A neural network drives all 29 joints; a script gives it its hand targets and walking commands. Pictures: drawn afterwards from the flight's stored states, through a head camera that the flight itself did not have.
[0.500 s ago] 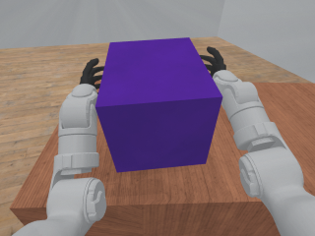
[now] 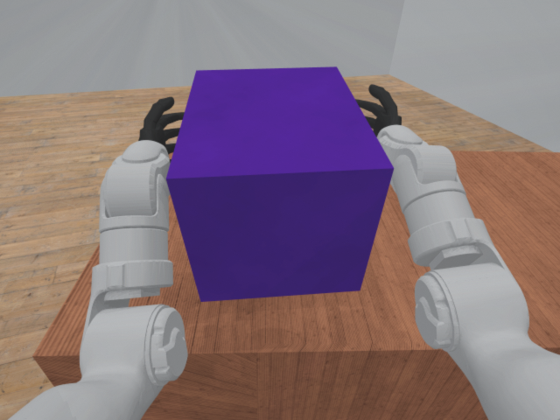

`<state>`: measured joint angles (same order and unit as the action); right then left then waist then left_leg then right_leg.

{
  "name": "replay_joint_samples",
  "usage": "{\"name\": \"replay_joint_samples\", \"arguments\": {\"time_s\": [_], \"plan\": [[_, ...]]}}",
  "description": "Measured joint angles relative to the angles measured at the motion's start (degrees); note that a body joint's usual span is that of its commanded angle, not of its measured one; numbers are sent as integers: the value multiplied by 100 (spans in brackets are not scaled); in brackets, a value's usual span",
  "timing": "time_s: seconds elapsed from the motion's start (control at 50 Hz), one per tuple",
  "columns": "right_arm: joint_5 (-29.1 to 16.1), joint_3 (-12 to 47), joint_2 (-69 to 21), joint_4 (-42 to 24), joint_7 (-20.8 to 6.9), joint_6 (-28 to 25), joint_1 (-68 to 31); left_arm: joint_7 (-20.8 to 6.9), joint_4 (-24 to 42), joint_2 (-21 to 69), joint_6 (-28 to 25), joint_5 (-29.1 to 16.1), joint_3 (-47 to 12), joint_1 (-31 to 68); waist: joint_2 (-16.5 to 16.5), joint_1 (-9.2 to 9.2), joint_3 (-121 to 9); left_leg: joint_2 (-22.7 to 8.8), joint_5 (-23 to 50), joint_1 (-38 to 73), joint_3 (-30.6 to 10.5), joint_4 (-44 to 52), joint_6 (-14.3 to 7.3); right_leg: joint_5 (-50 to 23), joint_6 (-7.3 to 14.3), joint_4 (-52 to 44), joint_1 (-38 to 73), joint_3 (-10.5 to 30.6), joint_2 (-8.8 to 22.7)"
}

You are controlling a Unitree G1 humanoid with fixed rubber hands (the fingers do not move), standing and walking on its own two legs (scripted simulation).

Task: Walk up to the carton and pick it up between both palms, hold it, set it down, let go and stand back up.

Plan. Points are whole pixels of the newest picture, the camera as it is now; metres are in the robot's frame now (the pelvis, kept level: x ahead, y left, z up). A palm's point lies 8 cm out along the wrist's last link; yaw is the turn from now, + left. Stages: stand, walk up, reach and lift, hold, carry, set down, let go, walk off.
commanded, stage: hold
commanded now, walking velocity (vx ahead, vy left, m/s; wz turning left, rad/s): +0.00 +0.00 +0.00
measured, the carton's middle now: (274, 175) +0.38 +0.00 +0.23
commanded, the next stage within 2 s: none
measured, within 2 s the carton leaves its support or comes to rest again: neither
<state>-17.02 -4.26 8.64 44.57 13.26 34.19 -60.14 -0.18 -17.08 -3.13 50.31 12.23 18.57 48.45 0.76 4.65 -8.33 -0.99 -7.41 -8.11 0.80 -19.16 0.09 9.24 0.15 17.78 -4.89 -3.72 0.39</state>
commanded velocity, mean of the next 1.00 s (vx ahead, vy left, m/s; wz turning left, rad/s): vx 0.00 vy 0.00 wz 0.00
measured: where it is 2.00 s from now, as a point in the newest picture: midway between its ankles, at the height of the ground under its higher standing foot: outside the picture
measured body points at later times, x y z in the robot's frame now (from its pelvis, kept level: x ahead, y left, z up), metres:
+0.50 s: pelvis +0.03 -0.01 +0.00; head -0.04 +0.01 +0.44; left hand +0.41 +0.15 +0.24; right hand +0.43 -0.15 +0.28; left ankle +0.04 +0.12 -0.75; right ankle +0.01 -0.12 -0.75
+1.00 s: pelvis +0.00 +0.00 +0.00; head -0.08 +0.01 +0.44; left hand +0.39 +0.15 +0.27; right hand +0.39 -0.16 +0.29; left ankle +0.04 +0.12 -0.75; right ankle +0.01 -0.12 -0.75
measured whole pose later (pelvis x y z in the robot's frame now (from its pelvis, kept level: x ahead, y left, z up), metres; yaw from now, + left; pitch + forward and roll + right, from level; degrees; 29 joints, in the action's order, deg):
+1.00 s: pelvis +0.00 +0.00 +0.00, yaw +0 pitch -3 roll +0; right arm -18.0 -2.8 9.5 45.7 12.7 34.3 -60.5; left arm 0.4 -18.1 -2.7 49.7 13.0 18.9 49.0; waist 0.6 3.8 -8.7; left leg -1.2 -7.5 -8.0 1.1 -18.8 0.2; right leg 9.0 0.2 17.2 -4.9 -3.0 0.1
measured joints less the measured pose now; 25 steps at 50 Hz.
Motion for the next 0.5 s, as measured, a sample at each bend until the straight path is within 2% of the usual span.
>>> {"name": "replay_joint_samples", "arguments": {"time_s": [0.12,0.22,0.38,0.5], "plan": [[131,-27,161,689,-119,-125,-438,52,-808,-6,-276,25,129,467,2,-156,-164,-12,24,-160,89,29,-18,-20,0,43,-229,98,-11],[-22,237,263,964,-134,-230,-588,139,-905,-30,-372,-80,64,436,6,-205,-194,-46,-60,-207,75,-47,13,18,13,26,-230,88,-45],[-461,667,255,573,67,-199,-310,206,-386,-124,-257,-288,-132,-6,97,-44,-62,-101,-260,-72,-75,-194,90,137,42,-70,68,-51,-111],[-780,917,256,-188,212,-84,138,187,562,-73,-18,-226,-281,-598,66,108,39,-116,-348,17,-140,-238,119,156,29,-179,247,-107,-135]]}}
